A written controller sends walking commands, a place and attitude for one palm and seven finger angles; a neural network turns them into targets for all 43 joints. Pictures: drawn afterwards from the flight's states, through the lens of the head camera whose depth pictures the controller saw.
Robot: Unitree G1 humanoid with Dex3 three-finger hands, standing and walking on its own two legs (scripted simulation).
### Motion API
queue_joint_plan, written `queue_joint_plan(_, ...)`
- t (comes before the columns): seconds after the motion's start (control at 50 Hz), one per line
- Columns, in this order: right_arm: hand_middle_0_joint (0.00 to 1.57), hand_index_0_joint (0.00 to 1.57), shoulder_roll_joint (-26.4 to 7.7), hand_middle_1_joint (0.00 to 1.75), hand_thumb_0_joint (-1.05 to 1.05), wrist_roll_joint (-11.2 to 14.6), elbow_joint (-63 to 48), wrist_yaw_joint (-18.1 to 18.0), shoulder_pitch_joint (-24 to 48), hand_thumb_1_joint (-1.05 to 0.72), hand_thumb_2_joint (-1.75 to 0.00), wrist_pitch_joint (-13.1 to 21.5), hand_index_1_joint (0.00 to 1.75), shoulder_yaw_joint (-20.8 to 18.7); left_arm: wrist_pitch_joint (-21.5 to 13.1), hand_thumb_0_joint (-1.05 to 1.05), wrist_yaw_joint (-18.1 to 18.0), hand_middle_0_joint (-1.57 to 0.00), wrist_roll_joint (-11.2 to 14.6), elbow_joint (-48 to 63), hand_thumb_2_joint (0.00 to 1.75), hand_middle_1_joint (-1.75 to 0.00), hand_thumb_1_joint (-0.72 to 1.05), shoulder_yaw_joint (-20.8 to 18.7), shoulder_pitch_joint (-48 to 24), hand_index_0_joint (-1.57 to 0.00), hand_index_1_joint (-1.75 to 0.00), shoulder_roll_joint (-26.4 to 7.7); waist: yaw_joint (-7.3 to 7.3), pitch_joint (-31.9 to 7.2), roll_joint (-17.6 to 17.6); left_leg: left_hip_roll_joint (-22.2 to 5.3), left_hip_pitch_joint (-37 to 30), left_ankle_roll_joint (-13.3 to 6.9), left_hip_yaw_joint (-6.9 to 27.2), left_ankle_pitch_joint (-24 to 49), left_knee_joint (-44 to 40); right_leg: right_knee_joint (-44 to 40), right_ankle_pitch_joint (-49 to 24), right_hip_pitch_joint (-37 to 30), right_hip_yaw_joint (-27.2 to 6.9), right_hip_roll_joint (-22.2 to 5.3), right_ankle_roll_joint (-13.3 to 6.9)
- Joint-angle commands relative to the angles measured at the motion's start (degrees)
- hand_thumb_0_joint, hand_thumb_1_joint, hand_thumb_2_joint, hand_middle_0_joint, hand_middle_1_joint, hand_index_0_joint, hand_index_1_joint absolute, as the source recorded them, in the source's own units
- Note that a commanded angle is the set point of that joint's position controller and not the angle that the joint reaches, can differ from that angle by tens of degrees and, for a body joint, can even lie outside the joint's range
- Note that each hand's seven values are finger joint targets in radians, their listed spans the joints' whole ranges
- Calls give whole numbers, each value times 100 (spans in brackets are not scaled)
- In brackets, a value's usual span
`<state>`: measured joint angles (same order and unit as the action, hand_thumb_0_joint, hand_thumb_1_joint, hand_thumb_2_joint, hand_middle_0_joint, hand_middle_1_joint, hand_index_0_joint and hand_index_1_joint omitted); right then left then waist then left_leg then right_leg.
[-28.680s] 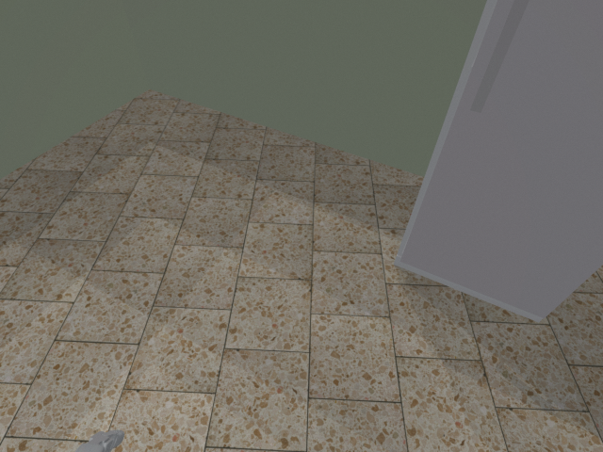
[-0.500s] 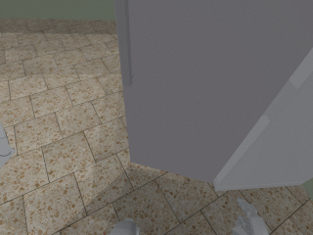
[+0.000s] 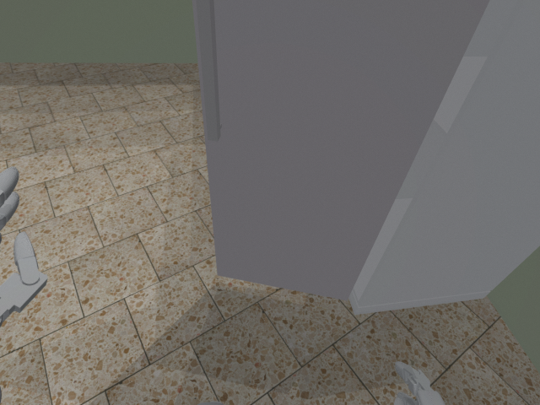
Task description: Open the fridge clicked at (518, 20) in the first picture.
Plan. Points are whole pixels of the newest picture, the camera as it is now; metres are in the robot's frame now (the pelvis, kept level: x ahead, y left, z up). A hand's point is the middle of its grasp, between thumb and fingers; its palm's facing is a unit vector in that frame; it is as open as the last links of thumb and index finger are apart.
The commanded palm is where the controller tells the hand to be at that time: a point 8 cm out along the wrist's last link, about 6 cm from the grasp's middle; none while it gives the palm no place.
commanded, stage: stop stepping back and stand still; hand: left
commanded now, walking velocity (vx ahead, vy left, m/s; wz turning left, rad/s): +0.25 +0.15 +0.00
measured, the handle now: (212, 67) +0.70 +0.19 +0.18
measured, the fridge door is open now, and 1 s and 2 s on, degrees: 71 71 71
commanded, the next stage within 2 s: let the arm hang, fingers relaxed in 0.46 s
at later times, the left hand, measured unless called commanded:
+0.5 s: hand (15, 291) +0.18 +0.29 +0.16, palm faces +0.45 -0.77 -0.45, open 7.4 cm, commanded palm +0.13 +0.32 +0.18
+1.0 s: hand out of the picture +0.03 +0.22 -0.17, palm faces +0.03 -0.98 -0.19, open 7.0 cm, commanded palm none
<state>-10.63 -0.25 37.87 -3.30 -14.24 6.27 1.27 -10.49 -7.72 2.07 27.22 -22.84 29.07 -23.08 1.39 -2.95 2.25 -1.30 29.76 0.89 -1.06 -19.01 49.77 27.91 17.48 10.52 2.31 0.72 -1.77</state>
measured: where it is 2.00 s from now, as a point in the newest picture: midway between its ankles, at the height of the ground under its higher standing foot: outside the picture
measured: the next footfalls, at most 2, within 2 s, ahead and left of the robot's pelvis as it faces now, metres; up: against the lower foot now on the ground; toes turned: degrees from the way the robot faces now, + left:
left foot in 0.16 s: +0.07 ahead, +0.15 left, +0.00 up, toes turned +2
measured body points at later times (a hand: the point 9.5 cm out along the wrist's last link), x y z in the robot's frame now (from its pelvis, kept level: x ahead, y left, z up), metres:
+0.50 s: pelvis -0.01 +0.02 +0.00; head -0.03 +0.03 +0.45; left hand +0.15 +0.33 +0.19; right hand +0.12 -0.22 -0.10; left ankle +0.00 +0.12 -0.70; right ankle -0.01 -0.08 -0.74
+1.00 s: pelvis -0.01 +0.02 +0.00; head +0.01 +0.04 +0.45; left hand +0.03 +0.27 -0.16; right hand +0.02 -0.23 -0.14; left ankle +0.02 +0.15 -0.74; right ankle +0.01 -0.09 -0.74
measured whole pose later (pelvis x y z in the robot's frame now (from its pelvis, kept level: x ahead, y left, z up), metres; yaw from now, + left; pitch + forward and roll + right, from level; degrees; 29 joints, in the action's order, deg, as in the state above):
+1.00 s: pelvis -0.01 +0.02 +0.00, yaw +4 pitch -1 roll -1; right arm -12.5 -1.4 56.4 -0.7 -15.4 -2.3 -0.8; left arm 1.6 -0.2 -1.2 -53.3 -0.1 14.3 -12.8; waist -1.1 3.8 1.0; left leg -0.7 18.4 0.3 2.1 -12.9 32.2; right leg 29.7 14.5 14.4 1.2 1.6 -0.8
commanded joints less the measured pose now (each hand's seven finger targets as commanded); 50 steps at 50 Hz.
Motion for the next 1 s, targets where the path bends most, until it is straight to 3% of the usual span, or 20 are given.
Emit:
queue_joint_plan(0.0, 20, 20, -811, 30, 0, -15, -936, -170, 746, -90, -90, 321, 30, -309, -254, 0, -163, -20, 30, 609, 90, -30, 90, -566, -658, -20, -30, -958, -196, 315, 374, -118, -276, -80, 76, 116, -114, -1581, 869, 916, -1390, -1513, -619)
queue_joint_plan(0.1, 20, 20, -879, 30, 0, -44, -903, -288, 501, -90, -90, 548, 30, -376, -407, 0, -245, -20, -89, 916, 90, -30, 90, -435, -944, -20, -30, -969, -199, 119, -153, -17, -1759, -372, -180, -162, -2600, -673, 1160, 826, -1004, -1037, -377)
queue_joint_plan(0.14, 20, 20, -1100, 30, 0, -39, -1051, -259, 454, -90, -90, 609, 30, -437, -530, 0, -258, -20, -99, 1432, 90, -30, 90, -533, -951, -20, -30, -1055, -172, -156, -1603, -972, -2291, -795, 1397, 268, -3100, 998, 282, 1227, -383, -159, 25)
queue_joint_plan(0.16, 20, 20, -1037, 30, 0, -25, -1100, -219, 498, -90, -90, 625, 30, -415, -556, 0, -288, -20, -117, 1552, 90, -30, 90, -706, -913, -20, -30, -1221, -111, -168, -1708, -1396, -2332, -972, 1916, 892, -3256, 1504, 531, 1460, 1, 52, 198)
queue_joint_plan(0.2, 20, 20, -902, 30, 0, -164, -919, -194, 477, -90, -90, 690, 30, -379, -581, 0, -236, -20, -119, 1588, 90, -30, 90, -971, -812, -20, -30, -1486, -180, 128, -1939, -1555, -1652, -1116, 2297, -361, -3918, 2210, 1205, 1448, -168, -54, 195)
queue_joint_plan(0.3, 20, 20, -947, 30, 0, -53, -959, -90, 503, -90, -90, 621, 30, -387, -487, 0, -218, -20, -122, 887, 90, -30, 90, -858, 124, -20, -30, -1056, -116, 83, -1253, -766, -322, -576, 593, -1357, -3159, -13, 316, -539, 296, 39, 111)
queue_joint_plan(0.34, 20, 20, -905, 30, 0, -83, -1035, -86, 504, -90, -90, 467, 30, -417, -488, 0, -182, -20, -123, 615, 90, -30, 90, -881, 194, -20, -30, -1075, -139, 218, -302, -311, 411, -369, 247, -1464, -1971, -650, 1056, -714, -846, -481, -280)
queue_joint_plan(0.38, 20, 20, -854, 30, 0, -77, -1017, -47, 451, -90, -90, 357, 30, -458, -500, 0, -156, -20, -69, 591, 90, -30, 90, -901, -256, -20, -30, -1167, -93, 340, 949, 64, 535, -166, -102, -801, 302, -1781, 2104, 38, -3077, -1995, -1009)
queue_joint_plan(0.4, 20, 20, -880, 30, 0, -37, -968, -21, 498, -90, -90, 371, 30, -483, -516, 0, -157, -20, -71, 616, 90, -30, 90, -843, -519, -20, -30, -1102, -91, 302, 801, 14, 499, -148, 82, -847, 836, -1793, 1748, 177, -3136, -2071, -1125)
queue_joint_plan(0.48, 20, 20, -655, 30, 0, -65, -845, -75, 498, -90, -90, 378, 30, -245, -538, 0, -186, -20, -105, 564, 90, -30, 90, -644, -753, -20, -30, -960, -216, 197, 538, -201, -1144, -233, 2, -5, -1236, -840, -69, 831, -1219, -1348, -617)
queue_joint_plan(0.52, 20, 20, -730, 30, 0, -81, -803, -178, 532, -90, -90, 457, 30, -259, -557, 0, -184, -20, -93, 774, 90, -30, 90, -507, -1059, -20, -30, -935, -229, 69, -388, -6, -1910, -179, -76, 689, -2384, -172, -193, 810, -663, -780, -226)
queue_joint_plan(0.54, 20, 20, -1924, 30, 0, -117, 442, 437, 211, -90, -90, 457, 30, -667, 533, 0, 624, -20, -543, -3378, 90, -30, 90, 1609, -672, -20, -30, 213, -584, 162, -1479, -883, -1854, -553, 1296, 3303, -1778, 1720, -1388, 1895, -11, -722, 108)
queue_joint_plan(0.56, 20, 20, -1784, 30, 0, -75, 71, 379, 143, -90, -90, -3, 30, -670, 1012, 0, 678, -20, -405, -3337, 90, -30, 90, 1512, -498, -20, -30, 329, -388, 76, -1965, -1649, -1421, -1120, 1945, 4373, -2471, 2667, 1182, 1834, -100, -228, 300)
queue_joint_plan(0.6, 20, 20, -1443, 30, 0, -213, -85, 269, 220, -90, -90, -123, 30, -548, 1185, 0, 647, -20, -444, -3330, 90, -30, 90, 1729, -773, -20, -30, 606, -419, -171, -745, -1765, -1214, -1388, 2209, 4127, -2575, 3707, 1753, 1889, -612, -98, 321)
queue_joint_plan(0.66, 20, 20, -1499, 30, 0, -302, -25, 196, 318, -90, -90, -244, 30, -479, 1087, 0, 702, -20, -364, -4341, 90, -30, 90, 1797, -1275, -20, -30, 343, -271, -311, 48, -1516, -1802, -1363, 1855, 4755, -2202, 2554, 1428, 1611, -551, -164, 296)
queue_joint_plan(0.72, 20, 20, -1483, 30, 0, -149, 119, 236, 683, -90, -90, -430, 30, -426, 1032, 0, 722, -20, -338, -5485, 90, -30, 90, 1850, -1079, -20, -30, 48, 74, -574, -15, -757, -1223, -690, 972, 2749, -1866, 371, -534, -23, -391, -137, 222)
queue_joint_plan(0.76, 20, 20, -815, 30, 0, -56, 280, 289, 510, -90, -90, -560, 30, -321, 982, 0, 721, -20, -399, -6009, 90, -30, 90, 1889, -1221, -20, -30, -297, -158, -167, 590, 202, -603, -124, 262, -238, -1250, -955, -313, 291, -2372, -1533, -312)
queue_joint_plan(0.78, 20, 20, -785, 30, 0, -93, 443, 310, 326, -90, -90, -638, 30, -301, 1003, 0, 740, -20, -403, -6203, 90, -30, 90, 1944, -1515, -20, -30, -394, -290, 88, 195, 237, -994, -113, 134, -617, -1005, -1299, 429, 944, -2499, -1827, -646)
queue_joint_plan(0.9, 20, 20, -851, 30, 0, -131, 1233, 240, -18, -90, -90, -630, 30, -350, 925, 0, 673, -20, -335, -7312, 90, -30, 90, 1984, -1845, -20, -30, 146, -379, -116, -529, -168, -1913, -203, 569, 1173, -2070, -655, -707, 662, -1132, -767, -269)
queue_joint_plan(0.98, 20, 20, -970, 30, 0, -148, 1545, 218, 182, -90, -90, -658, 30, -361, 1044, 0, 694, -20, -305, -7903, 90, -30, 90, 2008, -1730, -20, -30, 149, -157, 483, -819, -365, -1021, -291, 933, -142, -2925, -840, 434, 301, -867, -446, -126)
